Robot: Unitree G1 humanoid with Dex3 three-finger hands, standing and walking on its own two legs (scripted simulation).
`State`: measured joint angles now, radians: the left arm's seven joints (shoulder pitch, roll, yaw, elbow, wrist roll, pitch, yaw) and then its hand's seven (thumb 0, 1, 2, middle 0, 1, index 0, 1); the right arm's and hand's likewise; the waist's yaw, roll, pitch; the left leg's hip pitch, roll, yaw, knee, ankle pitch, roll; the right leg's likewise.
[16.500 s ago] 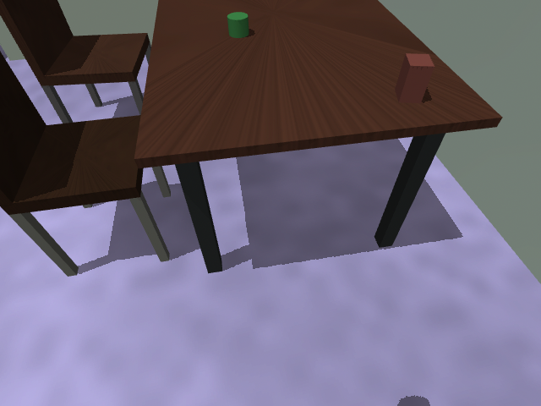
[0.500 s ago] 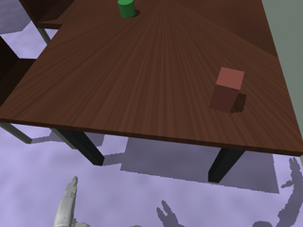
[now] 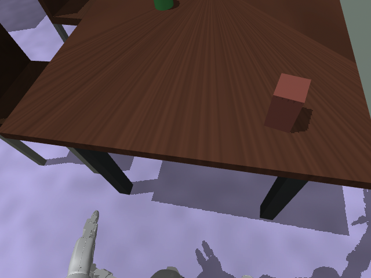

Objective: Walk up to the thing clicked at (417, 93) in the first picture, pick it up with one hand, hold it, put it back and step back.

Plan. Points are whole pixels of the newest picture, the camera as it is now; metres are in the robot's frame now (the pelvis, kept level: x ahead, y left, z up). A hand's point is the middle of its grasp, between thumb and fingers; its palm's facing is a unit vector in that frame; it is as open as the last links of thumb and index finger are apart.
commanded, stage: go down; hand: right
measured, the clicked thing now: (285, 104) +0.50 -0.15 +0.04
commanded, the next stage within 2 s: approach in 0.20 s
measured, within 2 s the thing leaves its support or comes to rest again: neither
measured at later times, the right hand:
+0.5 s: hand out of the picture +0.47 -0.34 +0.16, palm faces +0.11 +0.99 +0.02, open 17.8 cm
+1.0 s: hand (309, 98) +0.52 -0.20 +0.05, palm faces +0.05 +1.00 +0.06, open 17.8 cm
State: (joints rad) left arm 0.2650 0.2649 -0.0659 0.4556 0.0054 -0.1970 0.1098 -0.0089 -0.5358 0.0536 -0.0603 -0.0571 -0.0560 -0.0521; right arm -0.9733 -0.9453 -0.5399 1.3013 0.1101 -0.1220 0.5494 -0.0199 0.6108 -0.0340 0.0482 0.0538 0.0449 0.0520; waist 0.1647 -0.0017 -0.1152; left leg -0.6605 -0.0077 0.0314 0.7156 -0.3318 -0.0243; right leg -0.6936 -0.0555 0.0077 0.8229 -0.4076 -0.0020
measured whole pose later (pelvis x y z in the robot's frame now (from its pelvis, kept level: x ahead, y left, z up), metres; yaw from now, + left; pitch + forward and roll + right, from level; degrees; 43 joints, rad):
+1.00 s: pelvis -0.01 +0.00 -0.04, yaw +2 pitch +22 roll +3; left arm 0.33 0.25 0.01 0.17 0.04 -0.12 0.01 -0.01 -0.53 0.04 -0.06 -0.05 -0.06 -0.04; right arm -0.93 -0.63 -0.53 1.19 0.06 -0.31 0.27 -0.02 0.61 -0.03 0.04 0.05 0.04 0.05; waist 0.26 0.00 -0.12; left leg -0.94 -0.02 0.01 0.97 -0.41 -0.02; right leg -0.95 -0.07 0.00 1.06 -0.49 0.00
